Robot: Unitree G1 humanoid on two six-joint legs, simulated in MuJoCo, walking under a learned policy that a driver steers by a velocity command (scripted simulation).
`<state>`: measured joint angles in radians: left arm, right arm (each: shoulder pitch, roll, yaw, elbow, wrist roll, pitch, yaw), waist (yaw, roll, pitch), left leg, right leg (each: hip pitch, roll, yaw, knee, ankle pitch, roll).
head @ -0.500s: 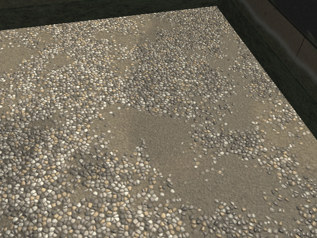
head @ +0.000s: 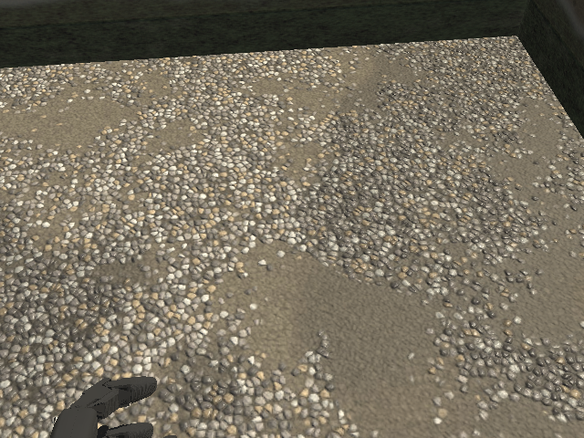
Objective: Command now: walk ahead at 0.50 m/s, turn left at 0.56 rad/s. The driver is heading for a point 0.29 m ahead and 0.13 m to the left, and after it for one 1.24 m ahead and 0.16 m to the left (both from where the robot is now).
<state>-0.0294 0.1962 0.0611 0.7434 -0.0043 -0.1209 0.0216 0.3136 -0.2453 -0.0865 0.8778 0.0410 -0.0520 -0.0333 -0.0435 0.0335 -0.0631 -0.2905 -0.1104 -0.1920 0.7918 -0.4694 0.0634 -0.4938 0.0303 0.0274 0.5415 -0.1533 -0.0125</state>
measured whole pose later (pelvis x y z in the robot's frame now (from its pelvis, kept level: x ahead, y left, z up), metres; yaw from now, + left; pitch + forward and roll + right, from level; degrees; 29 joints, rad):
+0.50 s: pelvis +0.22 +0.05 -0.01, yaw +18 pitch +5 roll +0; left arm 0.19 0.27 0.09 0.84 -0.01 -0.07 0.02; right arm 0.03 -0.26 -0.09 0.67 -0.01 -0.03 0.03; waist 0.04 0.00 0.06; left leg -0.55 -0.07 -0.01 0.57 -0.10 0.09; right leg -0.35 -0.06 -0.02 1.12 -0.59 0.06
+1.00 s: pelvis +0.31 +0.05 +0.01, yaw +25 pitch +1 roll +0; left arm 0.17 0.20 0.04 0.79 0.02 -0.02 0.01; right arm 0.17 -0.21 -0.05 0.70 -0.02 0.02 -0.01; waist -0.01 0.03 0.00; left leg -0.34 -0.06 -0.08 0.53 -0.19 0.01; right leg -0.31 -0.01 0.01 0.57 -0.28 0.01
